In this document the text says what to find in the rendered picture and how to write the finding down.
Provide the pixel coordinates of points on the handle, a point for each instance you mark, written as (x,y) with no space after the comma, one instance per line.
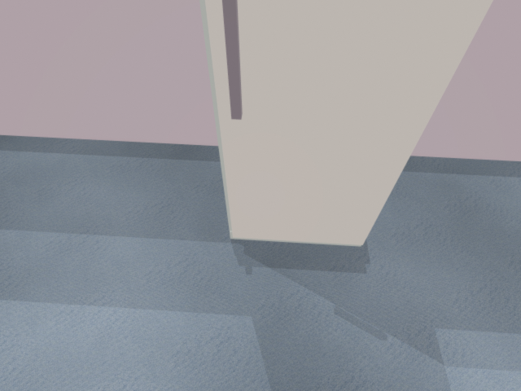
(231,25)

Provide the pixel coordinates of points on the fridge door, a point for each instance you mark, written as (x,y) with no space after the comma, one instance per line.
(335,96)

